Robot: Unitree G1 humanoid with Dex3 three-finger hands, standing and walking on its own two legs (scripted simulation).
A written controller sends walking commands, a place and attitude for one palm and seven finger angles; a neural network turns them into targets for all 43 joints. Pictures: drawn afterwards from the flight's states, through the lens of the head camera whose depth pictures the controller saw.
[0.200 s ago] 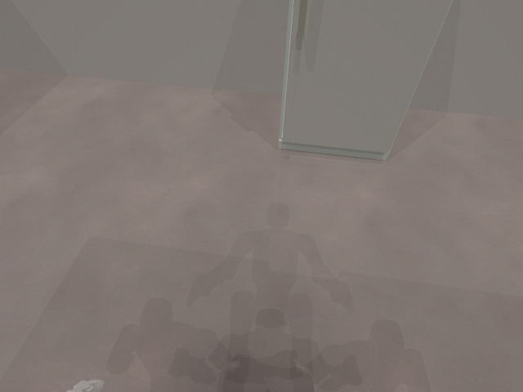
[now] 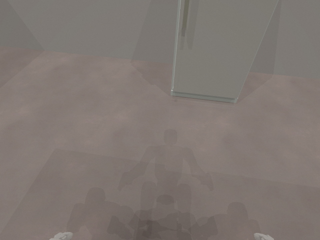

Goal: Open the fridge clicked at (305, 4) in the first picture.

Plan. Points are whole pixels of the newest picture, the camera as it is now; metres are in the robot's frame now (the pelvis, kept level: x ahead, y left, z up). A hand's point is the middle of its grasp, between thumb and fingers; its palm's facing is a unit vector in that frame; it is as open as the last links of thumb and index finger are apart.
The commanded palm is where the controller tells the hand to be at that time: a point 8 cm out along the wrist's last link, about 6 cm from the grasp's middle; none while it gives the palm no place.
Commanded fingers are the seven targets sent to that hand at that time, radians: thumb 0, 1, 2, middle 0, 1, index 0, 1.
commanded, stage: stand and wait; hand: left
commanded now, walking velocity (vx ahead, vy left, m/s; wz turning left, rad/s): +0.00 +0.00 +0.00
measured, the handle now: out of the picture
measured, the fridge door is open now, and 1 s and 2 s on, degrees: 0 0 0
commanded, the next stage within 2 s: look at it before walking up in 0.62 s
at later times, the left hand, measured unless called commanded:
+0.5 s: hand out of the picture +0.05 +0.24 -0.15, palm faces -0.03 -0.94 -0.33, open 7.4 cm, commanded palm none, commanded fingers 0.00 0.90 0.90 -0.20 -0.30 -0.20 -0.30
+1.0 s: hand out of the picture +0.05 +0.23 -0.15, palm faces -0.04 -0.95 -0.32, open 7.4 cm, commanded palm none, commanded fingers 0.00 0.90 0.90 -0.20 -0.30 -0.20 -0.30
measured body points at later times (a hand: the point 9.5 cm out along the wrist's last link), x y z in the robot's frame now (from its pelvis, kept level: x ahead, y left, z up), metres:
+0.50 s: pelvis -0.02 -0.01 +0.00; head -0.01 -0.01 +0.45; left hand +0.05 +0.29 -0.13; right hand +0.06 -0.31 -0.13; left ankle -0.01 +0.11 -0.74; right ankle -0.01 -0.13 -0.74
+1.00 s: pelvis -0.02 -0.01 +0.01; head -0.02 -0.01 +0.46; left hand +0.06 +0.28 -0.13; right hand +0.06 -0.31 -0.12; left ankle -0.01 +0.11 -0.74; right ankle -0.01 -0.13 -0.74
